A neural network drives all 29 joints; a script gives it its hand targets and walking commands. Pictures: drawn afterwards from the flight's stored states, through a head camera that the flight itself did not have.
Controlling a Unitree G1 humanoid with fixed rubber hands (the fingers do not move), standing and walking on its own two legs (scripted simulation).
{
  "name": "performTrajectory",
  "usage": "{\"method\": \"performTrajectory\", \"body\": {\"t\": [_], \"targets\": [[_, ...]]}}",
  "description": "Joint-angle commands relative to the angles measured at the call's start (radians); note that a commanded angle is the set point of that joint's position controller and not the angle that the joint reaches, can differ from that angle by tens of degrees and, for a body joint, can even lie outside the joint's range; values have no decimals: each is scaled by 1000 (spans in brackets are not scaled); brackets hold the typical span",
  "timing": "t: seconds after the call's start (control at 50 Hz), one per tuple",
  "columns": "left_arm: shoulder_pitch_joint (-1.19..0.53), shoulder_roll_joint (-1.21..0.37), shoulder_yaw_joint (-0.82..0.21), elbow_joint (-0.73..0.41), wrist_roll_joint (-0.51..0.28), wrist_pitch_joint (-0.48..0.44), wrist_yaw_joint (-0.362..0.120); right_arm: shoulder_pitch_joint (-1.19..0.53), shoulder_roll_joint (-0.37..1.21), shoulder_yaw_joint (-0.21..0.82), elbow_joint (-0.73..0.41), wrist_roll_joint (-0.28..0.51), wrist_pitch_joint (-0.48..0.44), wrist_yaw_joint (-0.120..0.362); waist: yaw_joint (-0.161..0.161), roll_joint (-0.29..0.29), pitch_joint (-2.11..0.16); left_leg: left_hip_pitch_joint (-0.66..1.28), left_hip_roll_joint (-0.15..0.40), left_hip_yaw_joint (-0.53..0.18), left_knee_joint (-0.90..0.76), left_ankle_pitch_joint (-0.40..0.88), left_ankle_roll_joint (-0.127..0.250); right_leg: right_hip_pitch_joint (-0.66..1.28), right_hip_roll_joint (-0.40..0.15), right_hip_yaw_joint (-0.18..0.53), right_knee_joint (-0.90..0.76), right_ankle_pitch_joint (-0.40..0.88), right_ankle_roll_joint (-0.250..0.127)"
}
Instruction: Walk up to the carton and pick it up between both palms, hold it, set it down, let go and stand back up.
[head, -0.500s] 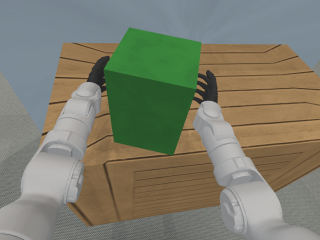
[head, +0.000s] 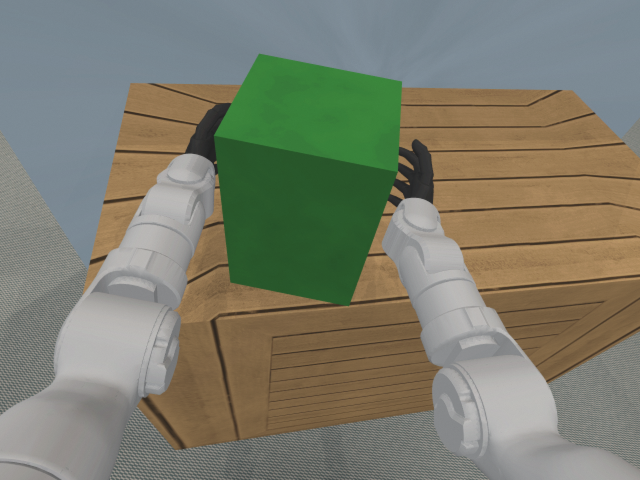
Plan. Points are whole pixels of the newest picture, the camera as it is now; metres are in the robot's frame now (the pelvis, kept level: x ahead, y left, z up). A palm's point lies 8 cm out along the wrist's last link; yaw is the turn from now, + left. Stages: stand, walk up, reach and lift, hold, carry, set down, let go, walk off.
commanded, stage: reach and lift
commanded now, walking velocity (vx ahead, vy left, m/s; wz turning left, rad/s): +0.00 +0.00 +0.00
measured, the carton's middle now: (308, 191) +0.45 -0.03 +0.11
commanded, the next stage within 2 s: none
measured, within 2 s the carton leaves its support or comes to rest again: leaves its support in 1.64 s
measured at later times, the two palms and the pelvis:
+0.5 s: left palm (203, 160) +0.47 +0.10 +0.14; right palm (414, 200) +0.40 -0.16 +0.13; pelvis +0.01 +0.00 +0.00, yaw +0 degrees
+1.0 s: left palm (193, 169) +0.45 +0.11 +0.15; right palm (413, 210) +0.38 -0.15 +0.14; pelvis +0.02 -0.01 +0.01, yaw +3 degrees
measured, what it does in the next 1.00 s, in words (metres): stands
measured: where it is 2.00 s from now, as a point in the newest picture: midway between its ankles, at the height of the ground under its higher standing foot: outside the picture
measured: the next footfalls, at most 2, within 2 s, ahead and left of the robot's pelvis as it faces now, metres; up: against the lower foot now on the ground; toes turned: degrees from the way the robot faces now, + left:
none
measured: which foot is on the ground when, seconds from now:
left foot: down 0.00-1.00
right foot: down 0.00-1.00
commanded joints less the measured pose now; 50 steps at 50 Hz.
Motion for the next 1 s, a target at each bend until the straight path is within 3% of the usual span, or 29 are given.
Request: {"method": "performTrajectory", "body": {"t": [0.0,0.02,0.04,0.06,0.08,0.1,0.18,0.2,0.22,0.24,0.28,0.32,0.36,0.46,0.54,0.6,0.62,0.66,0.68,0.7,0.76,0.78,0.8,0.82,0.84,0.88,0.94,0.96,0.98], "targets": [[-581,-76,-46,-185,-5,-53,2,-548,23,19,-206,-22,-52,8,-35,180,-571,428,-47,54,-12,96,-37,9,90,-149,-8,227,-47],[-593,-82,-37,-168,-9,-58,-2,-584,31,12,-224,-34,-58,6,-20,181,-582,400,-52,58,-13,82,-27,20,90,-143,-12,210,-49],[-589,-85,-48,-171,-11,-65,0,-568,28,5,-206,-38,-56,6,-36,186,-569,404,-52,53,-12,79,-29,1,82,-145,-8,216,-52],[-573,-94,-32,-162,-3,-65,-3,-575,49,29,-220,-26,-60,6,-9,163,-591,408,-53,50,-8,103,-26,17,84,-137,-15,249,-50],[-595,-96,-45,-173,-6,-73,-8,-574,55,33,-235,-19,-62,10,-23,150,-597,416,-54,50,-12,123,-22,39,87,-146,-8,278,-44],[-613,-102,-27,-186,5,-79,-4,-604,53,35,-235,-29,-64,13,-4,180,-623,426,-55,56,-9,138,-22,30,84,-141,-6,269,-47],[-596,-102,-8,-175,18,-81,-13,-589,75,54,-249,-29,-71,13,9,123,-584,409,-62,64,-17,143,-10,89,82,-137,-7,334,-37],[-584,-124,-13,-180,20,-83,-17,-576,69,47,-243,-32,-74,13,-9,136,-599,414,-62,59,-18,134,-9,91,81,-135,-10,332,-37],[-620,-122,-8,-189,25,-90,-23,-607,99,58,-261,-37,-75,14,5,113,-589,403,-68,69,-26,117,-6,94,84,-138,-14,315,-34],[-599,-149,-23,-199,29,-90,-19,-579,79,42,-243,-49,-74,16,-17,138,-597,433,-67,62,-26,133,-12,87,79,-142,-18,316,-39],[-611,-140,-9,-213,31,-88,-24,-580,105,35,-235,-46,-68,19,-12,114,-581,416,-68,64,-34,114,-3,95,80,-141,-19,315,-36],[-601,-161,-6,-223,49,-81,-20,-588,114,45,-259,-57,-71,22,4,137,-589,434,-67,68,-33,140,-5,92,82,-147,-13,326,-32],[-599,-204,-11,-230,57,-83,-28,-584,130,41,-259,-60,-85,28,-10,165,-590,473,-61,61,-16,189,-19,77,85,-146,-21,341,-36],[-546,-294,22,-251,118,-83,-59,-566,215,6,-260,-131,-102,51,-6,133,-556,457,-74,68,-38,180,-6,117,76,-146,-35,343,-32],[-539,-502,89,-195,257,-99,-134,-587,435,-6,-201,-249,-131,132,7,145,-504,486,-81,78,-73,180,-5,171,71,-150,-53,335,-29],[-513,-732,130,-99,399,-141,-244,-564,654,-15,-176,-436,-189,235,21,105,-519,523,-106,95,-105,193,-4,275,68,-157,-63,405,-17],[-482,-758,183,-51,441,-148,-272,-559,690,-21,-141,-473,-206,273,43,115,-502,521,-109,96,-112,196,-9,309,68,-155,-62,409,-16],[-433,-799,191,-47,479,-154,-297,-507,675,-36,-127,-513,-239,310,29,107,-458,535,-110,103,-126,243,-34,380,83,-183,-70,415,-18],[-401,-792,203,-43,484,-151,-307,-498,690,-27,-127,-519,-251,314,57,79,-442,544,-109,108,-121,273,-30,393,78,-175,-71,438,-12],[-369,-810,181,-48,486,-139,-310,-469,673,-19,-132,-508,-264,313,29,80,-403,561,-103,102,-120,323,-46,390,85,-192,-72,462,-8],[-392,-801,156,-97,466,-104,-324,-463,649,4,-111,-464,-271,306,24,78,-316,596,-102,106,-125,349,-63,377,98,-203,-110,389,-5],[-377,-795,170,-82,482,-85,-331,-433,644,10,-76,-458,-264,301,27,73,-229,584,-98,107,-142,298,-55,373,95,-201,-123,340,1],[-404,-776,171,-98,477,-79,-339,-469,646,6,-121,-456,-270,295,26,49,-235,569,-102,112,-153,269,-43,379,91,-203,-130,340,8],[-367,-777,176,-86,488,-67,-343,-476,638,25,-114,-431,-279,287,44,60,-191,566,-97,113,-150,281,-43,396,81,-202,-125,364,3],[-373,-779,167,-103,482,-61,-349,-453,629,18,-104,-430,-278,283,16,50,-160,554,-103,113,-164,263,-45,410,90,-205,-132,349,3],[-394,-763,174,-126,486,-55,-350,-461,619,15,-117,-429,-289,280,24,49,-168,543,-111,122,-177,214,-46,405,85,-193,-139,321,4],[-390,-769,185,-156,497,-43,-350,-458,594,-12,-120,-435,-293,288,7,89,-163,520,-112,115,-199,139,-46,385,81,-196,-141,245,-5],[-374,-766,182,-165,501,-43,-342,-447,578,-18,-124,-438,-307,292,17,109,-166,536,-108,117,-200,145,-53,371,86,-206,-131,217,-5],[-385,-771,181,-160,509,-41,-340,-450,582,-30,-116,-449,-308,288,-4,103,-195,551,-104,120,-203,120,-41,360,85,-202,-139,207,-4]]}}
